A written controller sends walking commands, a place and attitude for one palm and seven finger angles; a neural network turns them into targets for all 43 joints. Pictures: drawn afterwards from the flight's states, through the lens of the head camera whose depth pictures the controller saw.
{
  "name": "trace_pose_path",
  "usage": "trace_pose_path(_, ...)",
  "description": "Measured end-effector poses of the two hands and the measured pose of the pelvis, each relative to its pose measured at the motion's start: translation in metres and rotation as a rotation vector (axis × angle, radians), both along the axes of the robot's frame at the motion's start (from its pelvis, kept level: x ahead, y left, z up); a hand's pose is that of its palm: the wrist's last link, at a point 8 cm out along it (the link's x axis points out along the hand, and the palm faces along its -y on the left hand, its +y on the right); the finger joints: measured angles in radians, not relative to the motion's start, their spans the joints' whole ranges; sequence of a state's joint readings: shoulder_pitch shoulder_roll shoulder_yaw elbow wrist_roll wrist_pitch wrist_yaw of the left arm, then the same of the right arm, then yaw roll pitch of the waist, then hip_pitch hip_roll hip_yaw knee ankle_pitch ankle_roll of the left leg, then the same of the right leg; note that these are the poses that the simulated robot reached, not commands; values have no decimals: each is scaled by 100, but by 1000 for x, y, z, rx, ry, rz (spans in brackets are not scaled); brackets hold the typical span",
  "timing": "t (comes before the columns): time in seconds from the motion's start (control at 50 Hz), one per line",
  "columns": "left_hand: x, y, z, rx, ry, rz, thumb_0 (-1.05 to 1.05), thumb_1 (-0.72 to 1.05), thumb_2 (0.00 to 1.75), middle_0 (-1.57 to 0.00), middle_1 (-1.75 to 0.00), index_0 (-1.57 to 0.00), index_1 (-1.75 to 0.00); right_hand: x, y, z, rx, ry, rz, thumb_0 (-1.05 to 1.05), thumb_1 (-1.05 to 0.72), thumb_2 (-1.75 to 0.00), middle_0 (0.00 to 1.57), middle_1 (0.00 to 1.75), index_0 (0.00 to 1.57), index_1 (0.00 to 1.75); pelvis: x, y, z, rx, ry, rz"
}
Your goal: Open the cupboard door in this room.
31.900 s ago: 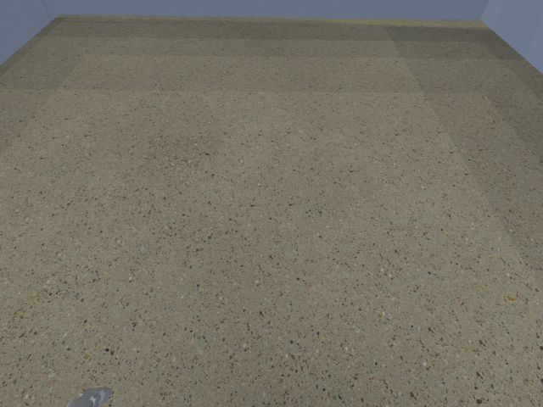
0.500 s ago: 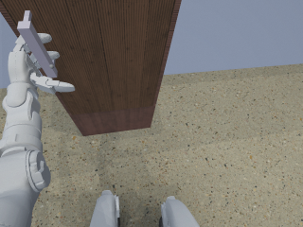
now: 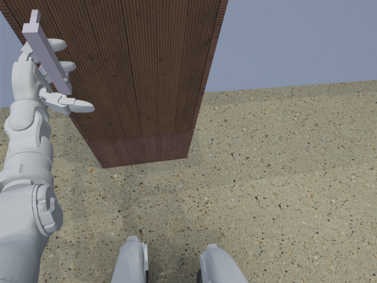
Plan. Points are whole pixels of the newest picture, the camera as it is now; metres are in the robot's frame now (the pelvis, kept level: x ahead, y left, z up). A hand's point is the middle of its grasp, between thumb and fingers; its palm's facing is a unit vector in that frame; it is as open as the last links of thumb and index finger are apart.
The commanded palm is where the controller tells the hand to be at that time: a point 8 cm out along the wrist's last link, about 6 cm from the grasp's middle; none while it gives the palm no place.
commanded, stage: close the thumb around the handle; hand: left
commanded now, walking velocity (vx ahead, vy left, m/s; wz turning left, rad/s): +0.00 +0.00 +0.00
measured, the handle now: (52, 56) +0.55 +0.26 +0.09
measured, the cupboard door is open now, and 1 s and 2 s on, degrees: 0 3 48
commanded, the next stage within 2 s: pull the door open along its arc in 0.74 s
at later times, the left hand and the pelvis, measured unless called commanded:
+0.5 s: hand (66, 81) +0.50 +0.22 +0.08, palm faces +0.13 -0.99 +0.00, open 8.4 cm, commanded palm +0.48 +0.25 +0.08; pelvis +0.01 +0.00 +0.00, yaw +0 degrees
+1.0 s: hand (67, 86) +0.49 +0.22 +0.07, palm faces +0.13 -0.99 -0.01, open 5.8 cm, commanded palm +0.44 +0.26 +0.08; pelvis +0.01 +0.00 +0.01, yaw +0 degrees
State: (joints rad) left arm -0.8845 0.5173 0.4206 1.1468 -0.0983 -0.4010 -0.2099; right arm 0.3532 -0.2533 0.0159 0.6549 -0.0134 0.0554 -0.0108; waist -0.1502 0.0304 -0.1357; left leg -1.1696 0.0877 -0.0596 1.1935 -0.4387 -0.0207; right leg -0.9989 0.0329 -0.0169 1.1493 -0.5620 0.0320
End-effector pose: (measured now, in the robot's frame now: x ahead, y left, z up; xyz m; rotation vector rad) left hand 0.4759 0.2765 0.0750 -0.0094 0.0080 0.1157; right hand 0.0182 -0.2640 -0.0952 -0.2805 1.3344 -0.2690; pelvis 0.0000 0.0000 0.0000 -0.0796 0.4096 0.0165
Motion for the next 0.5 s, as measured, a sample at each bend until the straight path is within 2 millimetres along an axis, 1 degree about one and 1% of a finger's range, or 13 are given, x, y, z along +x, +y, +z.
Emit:
trace_pose_path(0.12,2,0,-1,1,-4,0,-1,-48,31,-29,-120,-30,-120,-1,2,-1,2,3,-4,0,-91,-90,20,30,20,30,1,1,0,0,2,-3)
trace_pose_path(0.2,1,-1,-1,1,-3,8,-1,-39,34,-29,-121,-31,-121,-1,4,-1,11,7,-8,0,-91,-90,20,30,20,30,2,2,1,0,1,-4)
trace_pose_path(0.32,1,-1,0,3,1,12,-1,-15,45,-30,-124,-32,-123,0,7,-1,19,12,-6,0,-91,-90,20,30,20,30,3,2,2,1,-1,-2)
trace_pose_path(0.5,-3,-2,0,5,0,17,0,32,65,-33,-129,-34,-128,3,6,1,24,6,-9,0,-91,-90,20,30,20,30,7,2,5,3,-6,-3)
